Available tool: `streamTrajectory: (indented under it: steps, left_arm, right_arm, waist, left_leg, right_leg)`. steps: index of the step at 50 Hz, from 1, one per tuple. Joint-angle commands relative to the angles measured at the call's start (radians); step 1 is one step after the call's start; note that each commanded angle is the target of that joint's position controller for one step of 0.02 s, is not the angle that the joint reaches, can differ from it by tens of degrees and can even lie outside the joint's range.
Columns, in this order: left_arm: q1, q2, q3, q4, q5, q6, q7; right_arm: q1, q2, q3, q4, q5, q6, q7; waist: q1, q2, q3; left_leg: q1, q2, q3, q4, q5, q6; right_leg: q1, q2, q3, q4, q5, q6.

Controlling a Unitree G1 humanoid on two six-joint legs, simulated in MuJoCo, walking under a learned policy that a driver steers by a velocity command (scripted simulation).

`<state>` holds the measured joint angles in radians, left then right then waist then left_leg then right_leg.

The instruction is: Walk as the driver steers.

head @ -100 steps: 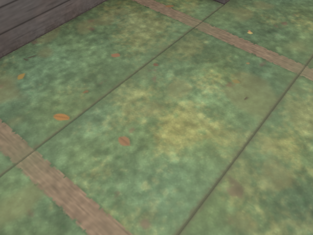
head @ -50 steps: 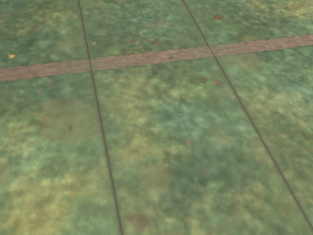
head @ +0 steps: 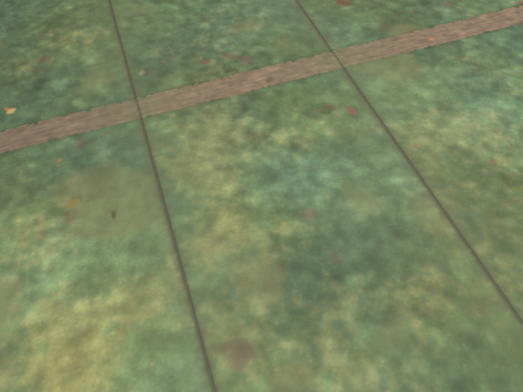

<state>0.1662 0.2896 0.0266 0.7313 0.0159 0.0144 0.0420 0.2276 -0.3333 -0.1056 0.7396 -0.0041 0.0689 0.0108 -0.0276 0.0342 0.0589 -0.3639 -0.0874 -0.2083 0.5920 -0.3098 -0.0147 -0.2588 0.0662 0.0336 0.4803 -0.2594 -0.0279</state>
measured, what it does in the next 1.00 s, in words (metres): walks ahead: left foot, then right foot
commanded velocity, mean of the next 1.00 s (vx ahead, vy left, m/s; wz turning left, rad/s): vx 0.24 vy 0.00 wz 0.24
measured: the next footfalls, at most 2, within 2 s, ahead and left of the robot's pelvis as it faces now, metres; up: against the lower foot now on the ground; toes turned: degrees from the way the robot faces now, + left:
left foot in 0.44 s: -0.02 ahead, +0.12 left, +0.00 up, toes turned +30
right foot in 0.90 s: +0.36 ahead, +0.14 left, +0.00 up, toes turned +13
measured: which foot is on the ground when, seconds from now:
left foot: up 0.00-0.42, down 0.44-0.90, up 0.92-1.00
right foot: down 0.00-0.44, up 0.46-0.88, down 0.90-1.00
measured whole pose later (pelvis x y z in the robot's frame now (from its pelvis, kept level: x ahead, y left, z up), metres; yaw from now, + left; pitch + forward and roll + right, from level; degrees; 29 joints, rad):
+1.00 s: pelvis +0.21 +0.13 -0.02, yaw +10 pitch +0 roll -1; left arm 0.24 0.30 0.07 0.74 0.00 0.01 -0.02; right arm 0.21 -0.23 -0.01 0.73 -0.03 -0.04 -0.02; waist 0.02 -0.01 0.11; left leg -0.38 -0.03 -0.01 1.40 -0.44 -0.02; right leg -0.45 0.17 -0.06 0.57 -0.13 -0.17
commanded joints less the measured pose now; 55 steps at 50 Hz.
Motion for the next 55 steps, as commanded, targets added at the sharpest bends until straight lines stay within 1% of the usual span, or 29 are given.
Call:
streamTrajectory:
  steps: [1, 2, 3, 5, 10, 17, 20, 21, 22, 23, 24, 25, 26, 28, 32, 36, 39, 41, 42, 43, 44, 45, 46, 47, 48, 49, 51, 53, 55]
  left_arm:
    - [0.014, 0.201, 0.046, -0.080, 0.029, -0.005, 0.008]
    - [-0.021, 0.121, 0.023, -0.090, 0.026, -0.009, 0.005]
    - [-0.056, 0.094, 0.014, -0.099, 0.023, -0.011, 0.003]
    - [-0.058, 0.093, 0.014, -0.108, 0.018, -0.018, 0.010]
    - [0.090, 0.127, 0.036, -0.083, 0.017, -0.017, 0.006]
    - [0.076, 0.159, 0.062, -0.089, 0.013, -0.019, -0.033]
    - [0.094, 0.193, 0.079, -0.095, 0.019, -0.016, -0.044]
    - [0.053, 0.192, 0.080, -0.107, 0.021, -0.011, -0.042]
    - [0.036, 0.146, 0.066, -0.114, 0.029, -0.004, -0.043]
    - [-0.054, 0.038, 0.031, -0.187, 0.032, -0.002, -0.057]
    - [-0.172, 0.071, 0.034, -0.218, 0.063, -0.011, -0.065]
    - [-0.166, 0.095, 0.043, -0.217, 0.033, -0.025, -0.085]
    - [-0.071, 0.112, 0.046, -0.168, 0.014, -0.040, -0.101]
    - [0.052, 0.132, 0.054, -0.071, 0.020, -0.041, -0.112]
    - [0.027, 0.084, 0.050, -0.035, -0.011, -0.019, -0.114]
    - [0.000, 0.043, 0.034, -0.034, 0.015, -0.031, -0.115]
    - [-0.093, 0.001, 0.009, -0.077, 0.019, -0.025, -0.135]
    - [0.000, 0.020, 0.015, -0.064, 0.020, -0.019, -0.129]
    - [0.112, 0.042, 0.024, -0.038, 0.020, -0.017, -0.120]
    - [0.258, 0.081, 0.042, -0.002, 0.022, -0.021, -0.108]
    - [0.406, 0.125, 0.064, 0.039, 0.028, -0.033, -0.085]
    - [0.379, 0.166, 0.079, 0.043, 0.019, -0.043, -0.056]
    - [0.338, 0.309, 0.117, 0.009, 0.021, -0.037, -0.059]
    - [0.292, 0.307, 0.132, -0.030, -0.027, -0.025, -0.059]
    - [0.208, 0.236, 0.115, -0.049, -0.034, -0.012, -0.049]
    - [0.153, 0.158, 0.092, -0.050, -0.030, -0.001, -0.047]
    - [0.112, 0.110, 0.076, -0.052, -0.025, -0.002, -0.043]
    - [0.108, 0.142, 0.082, -0.049, -0.011, -0.011, -0.051]
    - [0.110, 0.169, 0.092, -0.052, -0.005, -0.011, -0.049]
  right_arm:
    - [-0.014, -0.110, -0.020, -0.089, -0.029, -0.017, -0.009]
    - [-0.012, -0.121, -0.030, -0.070, -0.026, -0.013, 0.001]
    - [0.020, -0.107, -0.029, -0.054, -0.025, -0.005, 0.013]
    - [0.047, -0.090, -0.022, -0.047, -0.017, 0.009, 0.039]
    - [-0.095, -0.060, 0.000, -0.119, -0.010, 0.020, 0.060]
    - [-0.149, -0.029, 0.011, -0.182, 0.008, 0.027, 0.066]
    - [-0.154, -0.060, 0.003, -0.203, -0.007, 0.027, 0.081]
    - [-0.070, -0.074, -0.006, -0.170, -0.011, 0.020, 0.086]
    - [0.124, -0.113, -0.023, -0.088, -0.016, 0.004, 0.076]
    - [0.266, -0.236, -0.051, -0.071, -0.012, -0.017, 0.056]
    - [0.204, -0.179, -0.022, -0.108, -0.008, -0.034, 0.031]
    - [0.156, -0.131, 0.000, -0.094, -0.011, -0.039, 0.006]
    - [0.121, -0.104, 0.012, -0.092, -0.022, -0.053, -0.003]
    - [0.054, -0.079, 0.028, -0.097, -0.024, -0.092, -0.007]
    - [0.156, -0.068, 0.037, -0.034, -0.030, -0.142, 0.005]
    - [0.094, -0.030, 0.057, -0.023, -0.022, -0.156, -0.009]
    - [0.124, -0.044, 0.059, 0.005, -0.006, -0.154, -0.034]
    - [0.132, -0.083, 0.049, 0.022, -0.003, -0.150, -0.055]
    - [0.104, -0.105, 0.041, 0.018, -0.004, -0.142, -0.066]
    - [0.067, -0.115, 0.035, 0.006, -0.007, -0.134, -0.069]
    - [0.009, -0.110, 0.033, -0.012, 0.006, -0.129, -0.059]
    - [0.016, -0.020, 0.055, -0.014, 0.005, -0.134, -0.033]
    - [0.171, 0.047, 0.068, -0.063, 0.003, -0.121, -0.031]
    - [0.153, -0.025, 0.070, -0.072, -0.024, -0.124, -0.029]
    - [0.083, -0.053, 0.070, -0.087, -0.028, -0.129, -0.026]
    - [0.035, -0.060, 0.067, -0.091, -0.035, -0.129, -0.027]
    - [0.031, -0.055, 0.067, -0.095, -0.049, -0.089, -0.034]
    - [0.048, -0.022, 0.077, -0.092, -0.050, -0.056, -0.037]
    - [0.028, -0.012, 0.082, -0.103, -0.043, -0.045, -0.040]
  waist:
    - [0.021, -0.179, -0.073]
    - [-0.004, -0.110, -0.054]
    - [-0.028, -0.103, -0.044]
    - [-0.025, -0.162, -0.061]
    - [0.068, -0.174, -0.071]
    - [0.066, -0.215, -0.095]
    - [0.063, -0.210, -0.112]
    - [0.013, -0.158, -0.100]
    - [-0.062, 0.021, -0.120]
    - [-0.153, 0.390, -0.083]
    - [-0.162, 0.189, 0.028]
    - [-0.115, 0.156, 0.050]
    - [-0.058, 0.137, 0.031]
    - [0.006, 0.095, 0.000]
    - [-0.013, 0.010, 0.078]
    - [0.022, 0.030, 0.091]
    - [-0.014, 0.034, 0.079]
    - [0.023, 0.072, -0.005]
    - [0.075, 0.093, -0.058]
    - [0.141, 0.094, -0.130]
    - [0.220, 0.055, -0.197]
    - [0.185, -0.102, -0.182]
    - [0.069, -0.250, -0.319]
    - [0.103, -0.092, -0.452]
    - [0.081, -0.021, -0.299]
    - [0.044, 0.046, -0.153]
    - [0.006, 0.049, -0.074]
    - [-0.004, 0.023, -0.096]
    - [0.008, -0.020, -0.132]
  left_leg:
    - [-0.230, 0.039, 0.114, 0.393, -0.239, -0.004]
    - [-0.195, 0.047, 0.115, 0.473, -0.180, 0.001]
    - [-0.186, 0.057, 0.128, 0.532, -0.128, -0.003]
    - [-0.213, 0.071, 0.166, 0.588, -0.071, -0.025]
    - [-0.267, 0.108, 0.215, 0.447, -0.077, -0.055]
    - [-0.036, 0.100, 0.327, 0.168, -0.113, 0.000]
    - [0.109, 0.090, 0.358, 0.041, -0.151, 0.061]
    - [0.250, 0.072, 0.364, -0.030, -0.144, 0.089]
    - [0.480, 0.091, 0.245, -0.134, -0.264, 0.142]
    - [0.615, 0.403, -0.327, -0.362, -0.672, 0.275]
    - [0.488, 0.478, -0.480, -0.475, -0.646, 0.311]
    - [0.430, 0.456, -0.348, -0.473, -0.559, 0.297]
    - [0.415, 0.407, -0.254, -0.479, -0.451, 0.263]
    - [0.403, 0.312, -0.055, -0.499, -0.207, 0.196]
    - [0.386, 0.282, 0.180, -0.502, 0.109, 0.115]
    - [0.311, 0.245, 0.381, -0.441, 0.693, 0.073]
    - [0.343, 0.244, 0.444, -0.366, 0.947, 0.060]
    - [0.429, 0.262, 0.452, -0.209, 1.223, 0.034]
    - [0.428, 0.280, 0.446, -0.083, 1.311, 0.027]
    - [0.385, 0.293, 0.430, 0.100, 1.293, 0.028]
    - [0.298, 0.259, 0.421, 0.377, 1.071, 0.024]
    - [0.085, 0.109, 0.418, 0.675, 0.179, 0.014]
    - [-0.255, -0.046, 0.282, 1.078, -0.326, -0.037]
    - [-0.303, 0.009, 0.102, 1.083, -0.211, -0.017]
    - [-0.309, 0.056, 0.088, 0.994, -0.138, -0.005]
    - [-0.308, 0.092, 0.108, 0.877, -0.112, -0.008]
    - [-0.211, 0.129, 0.121, 0.707, -0.089, -0.034]
    - [-0.137, 0.128, 0.145, 0.608, -0.068, -0.054]
    - [-0.149, 0.129, 0.143, 0.531, -0.032, -0.066]
  right_leg:
    - [0.096, -0.481, 0.435, -0.304, -0.028, -0.184]
    - [0.058, -0.409, 0.320, -0.272, 0.090, -0.176]
    - [0.054, -0.341, 0.202, -0.247, 0.178, -0.151]
    - [0.119, -0.281, 0.063, -0.204, 0.323, -0.134]
    - [0.282, -0.352, -0.008, -0.158, 0.467, -0.171]
    - [0.200, -0.387, -0.167, -0.059, 0.530, -0.124]
    - [0.077, -0.435, -0.149, -0.126, -0.237, -0.076]
    - [-0.053, -0.421, -0.177, -0.084, -0.440, -0.047]
    - [-0.253, -0.340, -0.252, 0.148, -0.520, -0.009]
    - [-0.640, -0.137, -0.338, 0.612, -0.506, 0.065]
    - [-0.777, -0.131, -0.097, 0.694, -0.327, 0.055]
    - [-0.744, -0.183, -0.053, 0.681, -0.163, 0.043]
    - [-0.673, -0.194, -0.053, 0.647, -0.059, 0.035]
    - [-0.561, -0.195, -0.063, 0.641, 0.073, 0.033]
    - [-0.611, -0.109, 0.043, 0.674, 0.151, 0.003]
    - [-0.487, -0.080, -0.083, 0.479, 0.250, 0.011]
    - [-0.370, -0.065, -0.212, 0.246, 0.278, -0.009]
    - [-0.261, 0.000, -0.245, 0.180, 0.244, -0.047]
    - [-0.164, 0.028, -0.235, 0.177, 0.198, -0.071]
    - [-0.022, 0.040, -0.188, 0.162, 0.176, -0.106]
    - [0.152, 0.043, -0.130, 0.048, 0.245, -0.148]
    - [0.289, -0.062, 0.004, 0.005, 0.503, -0.188]
    - [0.561, -0.349, 0.509, 0.085, 1.028, -0.415]
    - [0.547, -0.389, 0.651, -0.059, 0.742, -0.472]
    - [0.379, -0.356, 0.593, -0.139, 0.454, -0.434]
    - [0.216, -0.301, 0.517, -0.197, 0.328, -0.374]
    - [0.030, -0.209, 0.383, -0.217, 0.397, -0.293]
    - [-0.055, -0.152, 0.320, -0.183, 0.531, -0.256]
    - [-0.051, -0.126, 0.322, -0.158, 0.499, -0.227]
Velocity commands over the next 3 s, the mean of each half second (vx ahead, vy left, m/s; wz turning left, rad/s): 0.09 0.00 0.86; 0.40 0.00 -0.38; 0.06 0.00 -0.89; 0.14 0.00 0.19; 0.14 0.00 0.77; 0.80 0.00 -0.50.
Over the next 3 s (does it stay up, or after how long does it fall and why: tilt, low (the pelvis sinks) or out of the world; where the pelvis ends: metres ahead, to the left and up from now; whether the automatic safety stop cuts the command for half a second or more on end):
stays up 0.80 0.27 -0.04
